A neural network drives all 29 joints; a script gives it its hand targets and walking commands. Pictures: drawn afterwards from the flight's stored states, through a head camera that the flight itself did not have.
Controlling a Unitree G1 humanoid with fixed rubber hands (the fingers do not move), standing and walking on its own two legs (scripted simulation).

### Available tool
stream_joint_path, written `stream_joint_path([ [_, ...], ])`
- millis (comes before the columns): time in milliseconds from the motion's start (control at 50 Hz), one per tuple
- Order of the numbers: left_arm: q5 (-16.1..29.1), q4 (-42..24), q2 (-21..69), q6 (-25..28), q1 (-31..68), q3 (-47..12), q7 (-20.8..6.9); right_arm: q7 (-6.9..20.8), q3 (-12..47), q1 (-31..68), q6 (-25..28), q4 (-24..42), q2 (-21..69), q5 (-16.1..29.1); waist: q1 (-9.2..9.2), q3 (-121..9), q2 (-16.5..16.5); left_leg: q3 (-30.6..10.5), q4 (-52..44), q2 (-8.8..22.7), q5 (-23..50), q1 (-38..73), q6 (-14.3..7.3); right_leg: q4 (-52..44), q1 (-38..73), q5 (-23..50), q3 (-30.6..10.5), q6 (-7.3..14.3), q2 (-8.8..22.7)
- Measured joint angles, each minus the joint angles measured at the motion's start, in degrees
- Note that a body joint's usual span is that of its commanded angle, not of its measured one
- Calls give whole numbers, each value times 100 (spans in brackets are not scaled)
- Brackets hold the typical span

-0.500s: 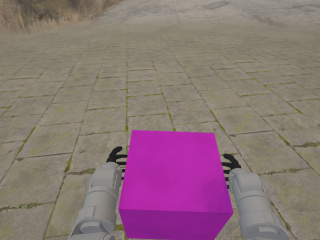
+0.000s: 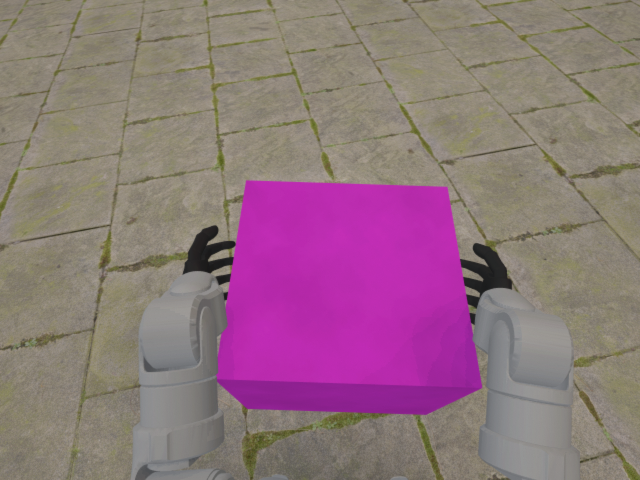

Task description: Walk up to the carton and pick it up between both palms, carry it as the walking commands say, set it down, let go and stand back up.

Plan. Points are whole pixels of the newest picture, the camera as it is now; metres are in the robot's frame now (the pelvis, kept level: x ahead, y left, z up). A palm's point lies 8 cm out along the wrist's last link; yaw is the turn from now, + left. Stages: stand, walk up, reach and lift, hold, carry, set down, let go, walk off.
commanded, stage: carry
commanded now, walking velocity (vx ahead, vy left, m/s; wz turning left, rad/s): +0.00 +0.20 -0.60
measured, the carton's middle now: (341, 304) +0.34 +0.01 +0.00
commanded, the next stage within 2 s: none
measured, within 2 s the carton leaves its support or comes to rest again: neither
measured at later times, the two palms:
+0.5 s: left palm (235, 310) +0.29 +0.12 +0.10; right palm (555, 382) +0.22 -0.20 +0.08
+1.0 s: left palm (221, 338) +0.26 +0.14 +0.09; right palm out of the picture +0.13 -0.17 +0.10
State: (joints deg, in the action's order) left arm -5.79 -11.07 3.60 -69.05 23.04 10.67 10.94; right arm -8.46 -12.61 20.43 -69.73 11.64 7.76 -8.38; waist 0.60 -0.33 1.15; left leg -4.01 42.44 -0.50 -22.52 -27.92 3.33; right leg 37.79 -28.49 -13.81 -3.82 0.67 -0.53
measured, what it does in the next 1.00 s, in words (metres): steps to the left, turning right: left foot, then right foot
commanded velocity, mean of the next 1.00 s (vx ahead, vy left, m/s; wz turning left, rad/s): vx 0.00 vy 0.20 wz -0.60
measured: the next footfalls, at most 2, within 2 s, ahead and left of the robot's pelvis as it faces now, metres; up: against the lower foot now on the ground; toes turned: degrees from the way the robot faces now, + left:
left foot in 0.18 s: +0.03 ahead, +0.17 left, +0.00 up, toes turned -7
right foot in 0.46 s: +0.03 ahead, -0.08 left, +0.00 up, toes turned -10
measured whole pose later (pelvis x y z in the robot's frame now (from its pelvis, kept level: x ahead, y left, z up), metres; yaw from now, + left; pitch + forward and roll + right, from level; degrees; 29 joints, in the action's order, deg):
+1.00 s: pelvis -0.07 +0.08 +0.01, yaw -23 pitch +4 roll -1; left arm -5.8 -15.3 7.6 -67.6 13.8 11.4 11.7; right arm -7.9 -11.5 14.8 -70.0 14.2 8.7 -8.4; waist 0.6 -5.1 1.9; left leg 7.4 34.5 2.4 -20.5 -18.3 -1.8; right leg 62.2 -37.1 -22.5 -1.1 -2.5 -0.9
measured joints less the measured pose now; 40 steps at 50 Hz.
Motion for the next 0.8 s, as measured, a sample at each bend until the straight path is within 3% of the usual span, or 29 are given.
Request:
stream_joint_path([
  [120, -1, -8, 105, -63, -74, 0, 18, -117, 1, -39, -280, 215, -14, 0, -3, 3, -4, -4, 123, -3, -88, 32, 0, 0, -239, 145, -214, -82, -2],
  [160, -1, -22, 114, -53, -78, 0, 19, -118, 1, -40, -289, 248, -15, 0, -6, -2, 5, -9, -217, -4, -94, 257, -5, -1, -310, 198, -253, -147, -5],
  [220, -1, -91, 101, -70, -154, 39, 4, -121, 2, -64, -279, 248, 57, 0, -1, 23, 166, 67, -712, -53, 436, 521, -32, 21, -333, 179, -366, -224, 14],
  [280, -1, -208, 101, -72, -423, 101, -45, -215, 13, -162, -290, 247, 226, 1, -4, -124, 209, 188, -714, 91, 441, 573, -99, 1010, -577, -988, -86, -226, 11],
  [320, -1, -264, 104, -76, -454, 101, -53, -156, 15, -161, -281, 249, 210, 0, -3, -198, 223, 269, -714, 196, 413, 601, -105, 1569, -673, -1107, 90, -225, 13],
  [400, 0, -398, 103, -48, -454, 99, -45, -51, 15, -161, -131, 249, 205, 0, 0, -351, 264, 559, -689, 303, 373, 625, -73, 1527, -567, -1114, 211, -225, 33],
  [440, 0, -400, 108, -35, -454, 97, -44, -55, 15, -164, -109, 248, 204, -1, 5, -381, 236, 703, -520, 321, 271, 622, -29, 755, -192, -583, 237, -224, 44],
  [500, 0, -395, 289, 9, -474, 96, 86, 52, 13, -310, -4, 245, 99, 0, 2, -325, 2, 736, 276, 333, -310, 348, -4, 533, -74, -325, 236, 132, -42],
  [600, 0, -395, 403, -7, -569, 97, 136, 124, 14, -479, 33, 248, 62, -2, -1, -101, -85, 728, 1246, 129, -447, -114, -5, 335, -80, -131, 1, 162, -44],
  [720, -1, -395, 430, 83, -621, 97, 143, 124, 15, -479, 70, 250, 61, -2, -3, -68, -85, 726, 1179, 52, -450, -104, -5, 96, -160, 178, -192, 48, -46],
  [800, -1, -395, 433, 96, -623, 97, 144, 130, 14, -480, 81, 255, 59, -2, -10, -122, -22, 716, -61, -108, -458, 578, -13, -74, -255, 389, -365, -118, -68],
])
